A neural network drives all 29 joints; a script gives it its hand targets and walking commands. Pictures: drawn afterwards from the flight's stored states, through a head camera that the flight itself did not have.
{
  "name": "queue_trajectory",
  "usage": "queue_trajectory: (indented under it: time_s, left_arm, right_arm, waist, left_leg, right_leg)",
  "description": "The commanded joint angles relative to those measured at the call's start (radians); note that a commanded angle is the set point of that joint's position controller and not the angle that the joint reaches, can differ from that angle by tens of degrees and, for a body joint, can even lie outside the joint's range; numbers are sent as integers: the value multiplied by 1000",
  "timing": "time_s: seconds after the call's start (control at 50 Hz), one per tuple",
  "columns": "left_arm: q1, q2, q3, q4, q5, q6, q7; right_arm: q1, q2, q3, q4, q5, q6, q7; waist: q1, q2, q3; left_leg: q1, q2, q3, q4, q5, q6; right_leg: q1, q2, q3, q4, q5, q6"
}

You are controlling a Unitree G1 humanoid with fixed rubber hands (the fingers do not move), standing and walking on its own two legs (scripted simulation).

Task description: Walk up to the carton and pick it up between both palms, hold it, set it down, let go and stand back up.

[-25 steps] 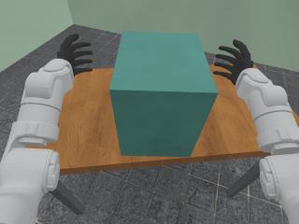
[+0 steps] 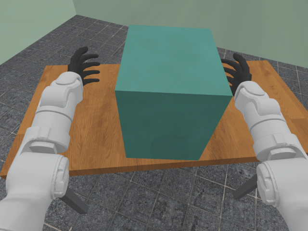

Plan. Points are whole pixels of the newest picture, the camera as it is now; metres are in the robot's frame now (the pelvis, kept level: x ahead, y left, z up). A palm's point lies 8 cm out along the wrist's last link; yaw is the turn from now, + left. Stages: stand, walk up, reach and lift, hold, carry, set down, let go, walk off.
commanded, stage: reach and lift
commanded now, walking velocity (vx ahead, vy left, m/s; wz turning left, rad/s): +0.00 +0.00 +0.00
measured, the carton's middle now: (165, 96) +0.47 +0.00 +0.08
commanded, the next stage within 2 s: none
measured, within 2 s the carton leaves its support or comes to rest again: neither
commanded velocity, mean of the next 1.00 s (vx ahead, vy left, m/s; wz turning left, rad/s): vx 0.00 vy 0.00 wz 0.00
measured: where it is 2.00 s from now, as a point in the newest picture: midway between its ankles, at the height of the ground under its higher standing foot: outside the picture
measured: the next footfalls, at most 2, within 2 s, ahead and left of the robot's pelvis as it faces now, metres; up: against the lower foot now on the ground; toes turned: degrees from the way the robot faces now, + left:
none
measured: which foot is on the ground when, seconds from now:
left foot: down 0.00-1.00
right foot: down 0.00-1.00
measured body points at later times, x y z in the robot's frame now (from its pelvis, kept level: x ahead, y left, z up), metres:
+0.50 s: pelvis +0.00 +0.00 -0.01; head +0.06 +0.01 +0.44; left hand +0.45 +0.22 +0.09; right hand +0.47 -0.16 +0.10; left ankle +0.05 +0.11 -0.74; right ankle -0.03 -0.12 -0.74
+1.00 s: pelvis +0.00 +0.00 -0.01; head +0.05 +0.01 +0.44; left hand +0.46 +0.18 +0.10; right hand +0.47 -0.15 +0.11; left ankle +0.05 +0.11 -0.74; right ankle -0.03 -0.12 -0.74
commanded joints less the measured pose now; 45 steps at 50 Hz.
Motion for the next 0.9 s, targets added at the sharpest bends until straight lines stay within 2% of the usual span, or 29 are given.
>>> queue_trajectory:
  time_s: [0.0,0.04,0.08,0.1,0.16,0.2,0.24,0.28,0.32,0.34,0.36,0.4,0.5,0.52,0.56,0.6,0.64,0.72,0.82,0.88]
  left_arm:
    - [-578,196,53,-318,-11,-119,22]
    - [-567,181,54,-325,-15,-145,29]
    - [-539,162,53,-276,-3,-159,28]
    - [-517,153,60,-244,-4,-169,23]
    - [-512,134,65,-214,8,-221,20]
    - [-512,127,70,-140,26,-257,19]
    - [-499,113,67,-60,28,-300,11]
    - [-507,104,61,7,40,-352,10]
    - [-521,90,48,53,37,-400,14]
    - [-537,77,35,52,36,-421,18]
    - [-537,71,36,68,41,-435,20]
    - [-550,66,33,61,38,-461,19]
    - [-530,57,50,67,49,-467,7]
    - [-539,60,46,47,49,-468,8]
    - [-537,50,55,17,60,-463,16]
    - [-547,37,48,-14,56,-452,23]
    - [-542,26,42,4,63,-432,24]
    - [-541,11,54,46,59,-426,29]
    - [-554,-39,70,61,105,-469,30]
    - [-547,-81,83,85,132,-483,30]
  right_arm:
    - [-549,-219,-99,-326,-41,-107,-9]
    - [-545,-214,-111,-354,-64,-126,-17]
    - [-519,-195,-107,-314,-80,-137,-19]
    - [-509,-188,-106,-304,-86,-143,-21]
    - [-493,-163,-111,-286,-115,-167,-29]
    - [-478,-138,-111,-220,-127,-177,-29]
    - [-468,-106,-87,-169,-125,-194,-25]
    - [-467,-96,-93,-125,-138,-219,-23]
    - [-481,-84,-93,-93,-141,-251,-22]
    - [-473,-84,-101,-78,-140,-264,-21]
    - [-473,-92,-101,-60,-144,-276,-22]
    - [-478,-84,-86,-81,-137,-294,-22]
    - [-480,-91,-79,-103,-130,-314,-43]
    - [-475,-96,-80,-98,-126,-316,-46]
    - [-482,-98,-77,-109,-118,-320,-48]
    - [-484,-97,-83,-114,-118,-315,-48]
    - [-491,-87,-72,-104,-111,-302,-42]
    - [-512,-57,-71,-107,-125,-290,-44]
    - [-504,-11,-90,-68,-163,-299,-43]
    - [-494,40,-95,-51,-176,-308,-42]
  waist:
    - [0,83,-788]
    - [-5,80,-855]
    - [-5,90,-840]
    - [-1,64,-834]
    - [1,34,-869]
    - [3,38,-829]
    - [16,15,-777]
    - [22,28,-757]
    - [29,35,-762]
    - [18,47,-776]
    - [20,58,-785]
    - [16,49,-823]
    - [1,34,-847]
    - [5,47,-851]
    - [12,47,-863]
    - [5,65,-862]
    - [11,71,-841]
    - [21,-2,-795]
    - [20,37,-824]
    - [25,26,-784]
  left_leg:
    - [651,-21,-20,100,384,-46]
    - [651,-25,-24,120,419,-51]
    - [654,-21,-24,128,407,-58]
    - [644,-20,-31,134,407,-54]
    - [595,-26,-22,126,376,-46]
    - [553,-24,-26,113,330,-44]
    - [514,-22,-25,107,305,-34]
    - [485,-21,-23,97,267,-36]
    - [489,-14,-23,108,287,-39]
    - [505,-14,-24,119,307,-49]
    - [518,-13,-25,128,326,-54]
    - [529,-15,-24,143,363,-53]
    - [493,-26,-20,153,393,-63]
    - [495,-24,-20,148,393,-67]
    - [511,-21,-23,162,418,-65]
    - [542,-22,-26,162,426,-75]
    - [559,-17,-30,157,413,-73]
    - [509,-22,-23,139,341,-48]
    - [497,-24,-18,137,352,-51]
    - [498,-21,-18,127,348,-46]
  right_leg:
    - [-18,20,-40,14,428,60]
    - [-28,23,-47,35,486,66]
    - [-56,20,-49,30,459,60]
    - [-62,21,-45,35,452,60]
    - [-31,19,-45,52,472,72]
    - [-53,12,-37,50,419,73]
    - [-50,7,-34,48,397,75]
    - [-66,3,-31,52,354,71]
    - [-86,6,-36,52,327,62]
    - [-98,9,-40,51,324,57]
    - [-112,8,-38,49,329,55]
    - [-95,9,-36,57,376,58]
    - [-43,9,-33,80,481,74]
    - [-42,10,-32,83,485,73]
    - [-45,17,-34,87,487,71]
    - [-84,18,-44,73,448,61]
    - [-103,20,-41,62,403,56]
    - [-103,17,-38,57,361,73]
    - [-65,8,-30,62,393,65]
    - [-72,6,-31,54,370,64]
